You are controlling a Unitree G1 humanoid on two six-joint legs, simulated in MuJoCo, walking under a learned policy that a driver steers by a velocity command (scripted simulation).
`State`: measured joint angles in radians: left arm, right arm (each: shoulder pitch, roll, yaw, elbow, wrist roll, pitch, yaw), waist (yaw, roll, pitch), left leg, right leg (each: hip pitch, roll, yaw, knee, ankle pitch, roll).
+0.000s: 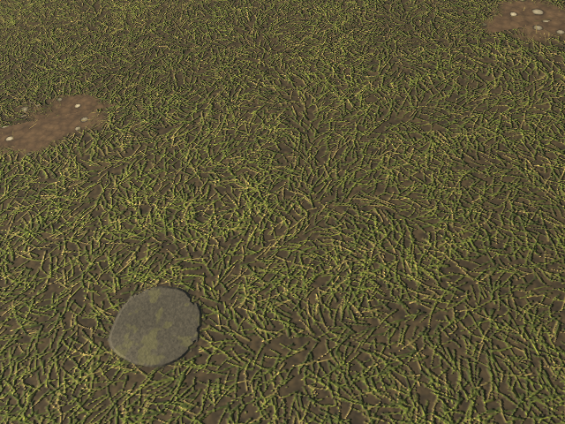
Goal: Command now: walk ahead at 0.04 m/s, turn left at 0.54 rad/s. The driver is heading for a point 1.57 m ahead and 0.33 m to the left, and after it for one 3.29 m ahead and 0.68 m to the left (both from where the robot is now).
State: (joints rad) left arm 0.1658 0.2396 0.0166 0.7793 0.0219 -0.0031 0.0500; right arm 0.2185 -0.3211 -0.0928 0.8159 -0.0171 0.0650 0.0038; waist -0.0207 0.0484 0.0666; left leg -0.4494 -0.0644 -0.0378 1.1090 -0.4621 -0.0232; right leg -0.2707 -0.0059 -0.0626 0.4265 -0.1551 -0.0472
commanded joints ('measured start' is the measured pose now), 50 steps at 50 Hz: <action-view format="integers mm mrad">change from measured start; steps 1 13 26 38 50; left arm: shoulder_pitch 18 33 23 65 33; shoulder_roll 133 218 141 106 138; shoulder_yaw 35 80 66 39 14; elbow -55 -44 -76 -49 -3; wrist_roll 5 1 -1 -23 -17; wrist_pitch -10 21 55 43 0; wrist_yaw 1 -35 -38 -19 -29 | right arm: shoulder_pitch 68 42 37 -6 10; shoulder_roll -54 -41 -117 -97 -66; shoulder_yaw -11 13 -5 23 50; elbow -44 -109 -139 -102 25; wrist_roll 4 12 12 -3 3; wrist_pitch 15 -1 -35 -33 -42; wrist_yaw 15 37 -6 -14 -20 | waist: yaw -1 -10 2 29 36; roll -184 -171 68 53 -89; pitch -114 -129 -97 -94 -58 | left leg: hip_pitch -45 305 416 267 317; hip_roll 25 38 236 212 87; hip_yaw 9 117 -294 -354 -137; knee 25 -636 -790 -729 -719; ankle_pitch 37 168 606 618 420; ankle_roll -30 66 245 211 38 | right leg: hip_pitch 137 20 -338 56 91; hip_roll -244 -289 -13 34 -93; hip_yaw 158 6 98 73 218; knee -132 34 574 83 -121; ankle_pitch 339 104 -198 -185 64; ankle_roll -164 -62 98 31 -18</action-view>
